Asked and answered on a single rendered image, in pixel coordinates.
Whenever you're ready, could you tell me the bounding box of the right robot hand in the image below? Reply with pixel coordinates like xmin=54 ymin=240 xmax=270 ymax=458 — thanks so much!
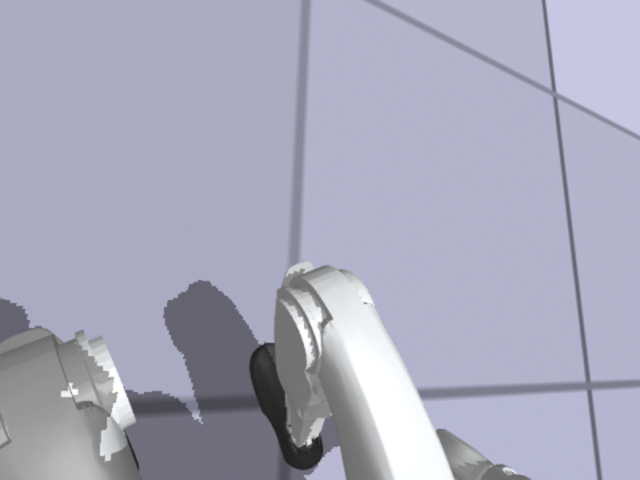
xmin=436 ymin=429 xmax=494 ymax=480

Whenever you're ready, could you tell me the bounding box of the right robot foot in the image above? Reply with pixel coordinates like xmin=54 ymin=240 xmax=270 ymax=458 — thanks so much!
xmin=250 ymin=343 xmax=323 ymax=470

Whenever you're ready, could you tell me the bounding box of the left robot foot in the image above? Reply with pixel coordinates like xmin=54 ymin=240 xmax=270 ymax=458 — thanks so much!
xmin=123 ymin=429 xmax=139 ymax=470

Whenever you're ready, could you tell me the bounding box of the right robot arm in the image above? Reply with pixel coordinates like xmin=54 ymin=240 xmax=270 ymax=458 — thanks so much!
xmin=481 ymin=464 xmax=532 ymax=480

